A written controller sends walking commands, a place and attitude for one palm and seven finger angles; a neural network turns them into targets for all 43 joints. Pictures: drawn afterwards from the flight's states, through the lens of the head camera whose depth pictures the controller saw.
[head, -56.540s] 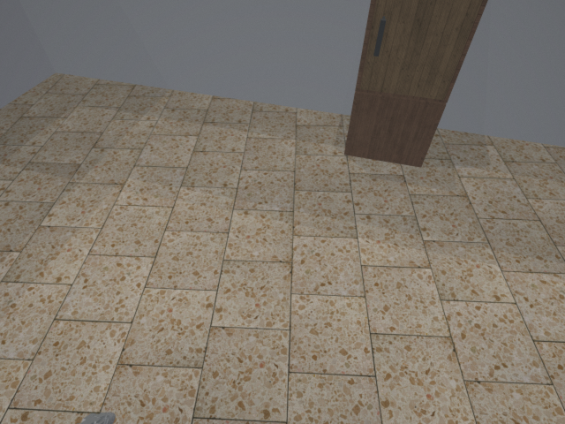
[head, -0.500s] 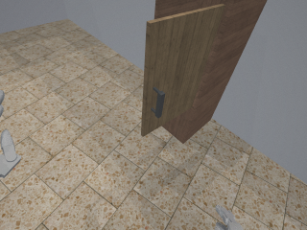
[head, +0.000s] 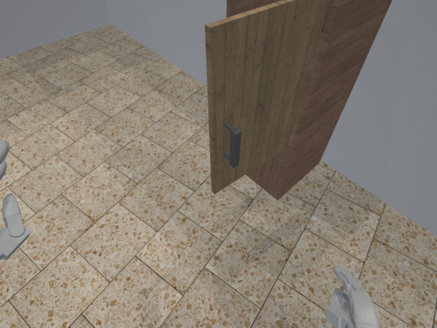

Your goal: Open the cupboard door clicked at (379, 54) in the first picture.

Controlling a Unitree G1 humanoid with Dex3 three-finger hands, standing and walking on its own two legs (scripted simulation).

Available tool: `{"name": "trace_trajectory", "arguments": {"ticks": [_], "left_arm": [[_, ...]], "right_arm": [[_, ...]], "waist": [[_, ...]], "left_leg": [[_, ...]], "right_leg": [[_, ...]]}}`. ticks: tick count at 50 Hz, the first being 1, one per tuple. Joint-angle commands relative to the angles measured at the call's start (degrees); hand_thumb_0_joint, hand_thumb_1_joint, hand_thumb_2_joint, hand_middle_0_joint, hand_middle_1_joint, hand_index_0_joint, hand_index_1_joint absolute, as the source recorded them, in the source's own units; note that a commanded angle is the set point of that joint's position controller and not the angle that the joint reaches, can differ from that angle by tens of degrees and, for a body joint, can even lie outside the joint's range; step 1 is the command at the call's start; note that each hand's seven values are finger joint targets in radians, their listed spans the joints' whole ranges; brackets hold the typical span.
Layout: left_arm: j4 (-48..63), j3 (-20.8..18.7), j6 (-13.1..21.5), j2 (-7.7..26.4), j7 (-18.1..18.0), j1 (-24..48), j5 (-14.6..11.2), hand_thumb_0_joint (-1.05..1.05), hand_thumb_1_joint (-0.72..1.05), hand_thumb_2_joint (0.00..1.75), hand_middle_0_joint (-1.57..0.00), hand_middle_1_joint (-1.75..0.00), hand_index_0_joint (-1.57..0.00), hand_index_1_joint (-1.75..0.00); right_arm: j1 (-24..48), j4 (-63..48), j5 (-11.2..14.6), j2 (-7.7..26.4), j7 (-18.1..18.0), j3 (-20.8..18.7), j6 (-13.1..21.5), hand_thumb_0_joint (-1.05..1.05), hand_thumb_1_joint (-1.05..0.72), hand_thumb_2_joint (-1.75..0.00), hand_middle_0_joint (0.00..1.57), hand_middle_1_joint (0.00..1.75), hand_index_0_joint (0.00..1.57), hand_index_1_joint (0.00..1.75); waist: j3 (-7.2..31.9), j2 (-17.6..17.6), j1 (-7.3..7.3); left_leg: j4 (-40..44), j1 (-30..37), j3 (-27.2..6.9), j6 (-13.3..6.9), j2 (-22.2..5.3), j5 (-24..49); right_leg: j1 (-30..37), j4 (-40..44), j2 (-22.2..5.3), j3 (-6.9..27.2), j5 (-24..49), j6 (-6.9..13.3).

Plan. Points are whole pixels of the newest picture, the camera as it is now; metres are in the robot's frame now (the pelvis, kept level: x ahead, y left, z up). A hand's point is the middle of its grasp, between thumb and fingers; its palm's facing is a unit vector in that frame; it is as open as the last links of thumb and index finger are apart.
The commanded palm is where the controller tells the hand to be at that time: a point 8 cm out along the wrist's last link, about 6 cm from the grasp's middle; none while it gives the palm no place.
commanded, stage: stop stepping back and stand still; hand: left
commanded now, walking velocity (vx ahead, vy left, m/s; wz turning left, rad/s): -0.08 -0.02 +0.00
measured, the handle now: (230, 144) +0.61 +0.00 -0.09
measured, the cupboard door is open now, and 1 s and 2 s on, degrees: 85 85 85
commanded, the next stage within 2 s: let the arm hang, fingers relaxed in 0.04 s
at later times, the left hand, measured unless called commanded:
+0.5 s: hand out of the picture -0.03 +0.19 -0.18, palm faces +0.08 -0.98 -0.18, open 7.0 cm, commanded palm none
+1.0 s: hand out of the picture -0.04 +0.19 -0.17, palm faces +0.09 -0.98 -0.19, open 7.3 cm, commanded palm none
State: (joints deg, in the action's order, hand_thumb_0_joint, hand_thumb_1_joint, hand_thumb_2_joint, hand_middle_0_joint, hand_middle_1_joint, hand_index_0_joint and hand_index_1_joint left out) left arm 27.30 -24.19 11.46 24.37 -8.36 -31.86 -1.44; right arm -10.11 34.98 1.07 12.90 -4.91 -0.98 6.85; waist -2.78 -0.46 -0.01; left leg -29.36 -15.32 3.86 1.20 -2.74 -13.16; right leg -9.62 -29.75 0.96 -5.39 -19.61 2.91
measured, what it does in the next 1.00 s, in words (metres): stands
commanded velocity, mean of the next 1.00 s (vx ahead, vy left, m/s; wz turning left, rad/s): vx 0.00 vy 0.00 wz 0.00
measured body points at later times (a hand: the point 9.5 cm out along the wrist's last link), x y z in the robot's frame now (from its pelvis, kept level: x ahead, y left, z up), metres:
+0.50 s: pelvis -0.03 +0.01 +0.00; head +0.01 +0.03 +0.45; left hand -0.03 +0.24 -0.16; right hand +0.00 -0.23 -0.15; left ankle +0.02 +0.13 -0.73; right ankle -0.04 -0.08 -0.73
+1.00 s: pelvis -0.02 +0.02 +0.01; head +0.00 +0.01 +0.45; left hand -0.05 +0.24 -0.15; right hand -0.02 -0.18 -0.16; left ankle +0.02 +0.13 -0.73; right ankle -0.04 -0.08 -0.73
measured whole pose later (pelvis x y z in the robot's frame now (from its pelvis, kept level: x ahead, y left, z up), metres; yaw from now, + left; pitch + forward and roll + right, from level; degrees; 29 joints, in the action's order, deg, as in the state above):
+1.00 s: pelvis -0.02 +0.02 +0.01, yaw +3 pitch -1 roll +0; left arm -65.7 -0.8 -0.1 7.1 -1.5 -16.8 0.7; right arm -15.2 66.2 -1.4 7.5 -1.7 0.1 -1.2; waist -2.7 -1.4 -0.6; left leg -24.8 -14.5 1.9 -1.0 0.4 -9.0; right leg -8.2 -26.2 -1.6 -7.5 -16.6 1.3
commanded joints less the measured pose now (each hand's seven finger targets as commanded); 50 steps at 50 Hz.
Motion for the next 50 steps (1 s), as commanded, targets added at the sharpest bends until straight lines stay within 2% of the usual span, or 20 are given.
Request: {"name": "trace_trajectory", "arguments": {"ticks": [1, 3, 6, 7, 8, 9, 10, 12, 13, 14, 16, 17, 19, 22, 26, 29, 31, 37, 46, 50], "left_arm": [[9.6, -6.6, 2.2, 8.7, -1.1, -1.1, -1.1, 0.0, 0.9, 0.9, -0.2, -0.3, -0.2, -0.3], [10.1, -6.6, 1.7, 9.1, -1.1, -1.9, -1.3, 0.0, 0.9, 0.9, -0.2, -0.3, -0.2, -0.3], [9.5, -6.6, 0.9, 9.2, -1.0, -1.6, -1.6, 0.0, 0.9, 0.9, -0.2, -0.3, -0.2, -0.3], [-34.5, 18.5, -6.8, -3.2, 7.1, 4.6, 3.7, 0.0, 0.9, 0.9, -0.2, -0.3, -0.2, -0.3], [-36.5, 17.7, -10.0, -1.4, 8.4, 6.3, 3.3, 0.0, 0.9, 0.9, -0.2, -0.3, -0.2, -0.3], [-38.7, 17.6, -10.6, -2.2, 8.6, 7.9, 3.3, 0.0, 0.9, 0.9, -0.2, -0.3, -0.2, -0.3], [-41.8, 18.2, -10.7, -2.5, 8.7, 9.7, 3.3, 0.0, 0.9, 0.9, -0.2, -0.3, -0.2, -0.3], [-48.7, 18.9, -10.6, -2.1, 8.6, 13.4, 3.5, 0.0, 0.9, 0.9, -0.2, -0.3, -0.2, -0.3], [-52.2, 19.4, -10.7, -1.9, 8.3, 15.7, 3.5, 0.0, 0.9, 0.9, -0.2, -0.3, -0.2, -0.3], [-55.7, 19.9, -11.1, -2.2, 8.0, 16.9, 3.2, 0.0, 0.9, 0.9, -0.2, -0.3, -0.2, -0.3], [-62.6, 20.9, -11.8, -2.7, 7.4, 19.1, 3.0, 0.0, 0.9, 0.9, -0.2, -0.3, -0.2, -0.3], [-65.9, 21.2, -12.0, -3.2, 7.2, 19.5, 2.8, 0.0, 0.9, 0.9, -0.2, -0.3, -0.2, -0.3], [-72.0, 21.6, -12.2, -3.9, 7.1, 18.1, 2.4, 0.0, 0.9, 0.9, -0.2, -0.3, -0.2, -0.3], [-79.7, 21.1, -11.9, -6.2, 6.9, 14.7, 2.2, 0.0, 0.9, 0.9, -0.2, -0.3, -0.2, -0.3], [-85.4, 21.6, -11.4, -6.9, 7.1, 13.9, 1.9, 0.0, 0.9, 0.9, -0.2, -0.3, -0.2, -0.3], [-88.5, 22.0, -11.5, -7.9, 7.0, 12.9, 1.8, 0.0, 0.9, 0.9, -0.2, -0.3, -0.2, -0.3], [-90.1, 22.1, -11.6, -8.6, 6.9, 11.9, 1.8, 0.0, 0.9, 0.9, -0.2, -0.3, -0.2, -0.3], [-92.4, 22.4, -11.5, -9.9, 6.6, 9.3, 1.8, 0.0, 0.9, 0.9, -0.2, -0.3, -0.2, -0.3], [-92.6, 22.5, -11.2, -10.9, 6.3, 9.9, 1.9, 0.0, 0.9, 0.9, -0.2, -0.3, -0.2, -0.3], [-92.4, 22.3, -10.9, -11.1, 6.2, 10.4, 1.9, 0.0, 0.9, 0.9, -0.2, -0.3, -0.2, -0.3]], "right_arm": [[1.7, -8.3, -0.1, 5.6, -0.1, -1.7, 2.1, 0.0, -0.9, -0.9, 0.2, 0.3, 0.2, 0.3], [2.3, -8.6, -0.3, 5.6, -0.1, -1.5, 1.8, 0.0, -0.9, -0.9, 0.2, 0.3, 0.2, 0.3], [3.1, -9.1, -0.4, 5.3, -0.2, -1.0, 1.3, 0.0, -0.9, -0.9, 0.2, 0.3, 0.2, 0.3], [6.3, 5.6, -1.0, 12.4, 5.2, -2.7, 3.3, 0.0, -0.9, -0.9, 0.2, 0.3, 0.2, 0.3], [2.8, 6.2, -1.1, 13.1, 5.1, -3.8, 0.2, 0.0, -0.9, -0.9, 0.2, 0.3, 0.2, 0.3], [1.6, 6.0, -1.3, 11.3, 5.0, -2.8, -1.6, 0.0, -0.9, -0.9, 0.2, 0.3, 0.2, 0.3], [2.1, 5.8, -1.7, 10.3, 5.0, -1.9, -2.7, 0.0, -0.9, -0.9, 0.2, 0.3, 0.2, 0.3], [2.7, 7.2, -2.3, 9.7, 5.1, -1.1, -4.1, 0.0, -0.9, -0.9, 0.2, 0.3, 0.2, 0.3], [2.1, 7.9, -2.5, 9.0, 5.1, -1.1, -4.8, 0.0, -0.9, -0.9, 0.2, 0.3, 0.2, 0.3], [1.9, 9.1, -2.7, 8.0, 5.1, -0.8, -5.7, 0.0, -0.9, -0.9, 0.2, 0.3, 0.2, 0.3], [1.3, 11.7, -3.1, 6.4, 5.0, -0.4, -7.2, 0.0, -0.9, -0.9, 0.2, 0.3, 0.2, 0.3], [1.1, 13.1, -3.2, 6.2, 4.9, -0.1, -7.5, 0.0, -0.9, -0.9, 0.2, 0.3, 0.2, 0.3], [1.2, 15.6, -3.2, 6.4, 4.6, 0.1, -7.5, 0.0, -0.9, -0.9, 0.2, 0.3, 0.2, 0.3], [0.3, 19.2, -3.1, 4.7, 3.9, 0.1, -7.5, 0.0, -0.9, -0.9, 0.2, 0.3, 0.2, 0.3], [-4.1, 23.4, -2.6, 2.9, 3.5, 0.0, -7.7, 0.0, -0.9, -0.9, 0.2, 0.3, 0.2, 0.3], [-6.7, 26.0, -2.4, 2.4, 3.2, -0.1, -7.9, 0.0, -0.9, -0.9, 0.2, 0.3, 0.2, 0.3], [-7.6, 27.1, -2.4, 2.1, 3.1, -0.1, -7.8, 0.0, -0.9, -0.9, 0.2, 0.3, 0.2, 0.3], [-9.0, 28.8, -2.4, 1.1, 2.9, -0.2, -7.7, 0.0, -0.9, -0.9, 0.2, 0.3, 0.2, 0.3], [-9.1, 30.3, -2.5, -0.9, 3.1, 0.1, -7.5, 0.0, -0.9, -0.9, 0.2, 0.3, 0.2, 0.3], [-8.7, 30.6, -2.6, -0.9, 3.1, 0.3, -7.0, 0.0, -0.9, -0.9, 0.2, 0.3, 0.2, 0.3]], "waist": [[11.5, -1.2, -0.17], [11.6, -2.9, -0.06], [9.4, -0.5, -0.05], [5.2, -2.3, -1.93], [8.6, -1.8, -1.0], [8.6, 0.4, -0.56], [7.4, 4.3, -0.1], [6.3, 11.8, -0.24], [5.8, 12.9, -0.72], [4.7, 11.9, -0.9], [3.6, 6.4, -1.38], [3.0, 2.5, -1.32], [2.2, -5.8, -0.18], [2.5, -8.8, 0.6], [3.1, -5.0, -0.43], [0.8, -2.4, -0.76], [-0.6, -2.7, -0.62], [-2.0, -0.2, -0.41], [-4.6, 1.6, -0.6], [-3.0, 0.0, -0.39]], "left_leg": [[0.8, 6.9, -3.4, -1.9, -3.3, 26.5], [1.7, 6.5, -3.6, -1.8, -3.3, 23.9], [3.0, 5.2, -4.1, -1.9, -3.0, 17.0], [-4.5, -1.8, -6.4, -2.6, -4.5, 21.3], [-2.6, 0.5, -6.6, -2.7, -5.0, 21.2], [-1.8, -2.5, -8.5, -4.0, -5.8, 15.8], [-1.0, -4.9, -9.7, -4.8, -5.7, 12.4], [-2.7, -4.4, -9.3, -4.5, -3.5, 9.0], [-3.9, -2.6, -8.0, -3.8, -1.9, 9.3], [-4.8, -1.5, -6.8, -3.4, -0.8, 8.3], [-3.7, 0.4, -5.8, -2.7, -0.4, 9.0], [-1.5, 0.9, -6.7, -2.9, -1.1, 9.7], [4.0, -2.5, -9.9, -3.8, -2.8, 7.7], [6.3, -4.0, -9.9, -3.6, -2.2, 0.8], [5.4, 0.3, -8.5, -3.1, -1.6, 0.7], [6.6, 1.1, -9.0, -3.3, -2.2, -0.1], [8.1, 0.5, -9.4, -3.5, -2.4, -1.1], [10.0, 0.3, -9.4, -3.6, -2.2, -3.1], [9.5, 1.0, -7.8, -3.2, -1.7, 0.9], [9.2, 1.9, -7.7, -3.2, -1.8, 5.0]], "right_leg": [[2.8, 4.3, -5.7, 7.1, 32.3, -3.1], [2.5, 5.2, -5.8, 6.8, 28.9, -3.1], [0.2, 8.0, -5.3, 7.2, 21.2, -3.1], [-6.0, -0.4, -9.7, 4.0, 25.7, -1.6], [-5.8, 1.4, -8.9, 7.7, 21.5, -1.0], [-5.1, 0.9, -8.2, 5.4, 15.5, -1.0], [-5.0, 0.8, -7.6, 5.1, 12.2, -1.0], [-6.0, 3.0, -9.4, 6.5, 11.0, 0.4], [-7.2, 3.9, -10.7, 7.3, 11.1, 1.8], [-8.7, 4.9, -12.0, 7.7, 10.1, 2.5], [-9.0, 5.3, -12.0, 7.1, 8.7, 2.6], [-8.5, 5.0, -10.8, 6.3, 6.6, 2.0], [-3.6, 4.3, -7.7, 5.1, 2.8, 0.3], [0.1, 7.3, -7.7, 5.6, 0.9, 0.8], [-1.7, 10.7, -9.0, 5.5, -0.3, 1.5], [-3.3, 11.6, -8.5, 4.2, -1.9, 1.3], [-3.4, 11.5, -8.0, 3.8, -1.8, 1.0], [-3.6, 11.3, -7.5, 3.6, -2.5, 0.6], [-4.9, 11.7, -8.1, 3.9, -0.9, 0.2], [-2.9, 10.9, -8.1, 3.7, 2.5, 0.1]]}}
